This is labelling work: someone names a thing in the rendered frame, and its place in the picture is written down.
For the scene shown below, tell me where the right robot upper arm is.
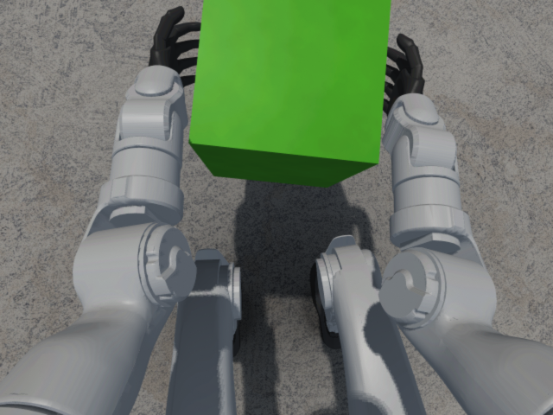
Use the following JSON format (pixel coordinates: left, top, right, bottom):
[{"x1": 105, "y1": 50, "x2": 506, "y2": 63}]
[{"x1": 378, "y1": 247, "x2": 553, "y2": 415}]

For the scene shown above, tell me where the carton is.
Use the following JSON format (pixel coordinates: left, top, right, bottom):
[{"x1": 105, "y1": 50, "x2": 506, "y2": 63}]
[{"x1": 188, "y1": 0, "x2": 391, "y2": 188}]

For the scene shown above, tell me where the robot left forearm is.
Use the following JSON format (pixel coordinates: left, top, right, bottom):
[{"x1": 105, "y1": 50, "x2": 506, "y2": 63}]
[{"x1": 73, "y1": 65, "x2": 188, "y2": 293}]

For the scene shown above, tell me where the robot right shin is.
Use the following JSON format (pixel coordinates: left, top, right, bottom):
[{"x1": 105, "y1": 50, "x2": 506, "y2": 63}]
[{"x1": 324, "y1": 235, "x2": 382, "y2": 332}]

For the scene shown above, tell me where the robot right forearm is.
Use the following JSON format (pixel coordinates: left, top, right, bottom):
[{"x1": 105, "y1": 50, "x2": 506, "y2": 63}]
[{"x1": 382, "y1": 93, "x2": 489, "y2": 274}]

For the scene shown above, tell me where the left robot thigh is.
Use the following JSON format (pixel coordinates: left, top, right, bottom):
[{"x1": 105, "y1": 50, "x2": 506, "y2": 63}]
[{"x1": 165, "y1": 259, "x2": 242, "y2": 415}]

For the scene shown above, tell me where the robot right hand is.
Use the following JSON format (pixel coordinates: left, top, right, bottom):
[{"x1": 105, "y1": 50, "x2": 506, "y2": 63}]
[{"x1": 383, "y1": 34, "x2": 425, "y2": 117}]

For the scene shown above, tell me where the left robot upper arm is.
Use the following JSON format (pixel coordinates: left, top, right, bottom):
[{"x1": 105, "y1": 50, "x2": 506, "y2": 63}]
[{"x1": 0, "y1": 221, "x2": 197, "y2": 415}]

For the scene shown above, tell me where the robot left hand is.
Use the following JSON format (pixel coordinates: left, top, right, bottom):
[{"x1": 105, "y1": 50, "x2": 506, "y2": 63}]
[{"x1": 149, "y1": 6, "x2": 201, "y2": 88}]

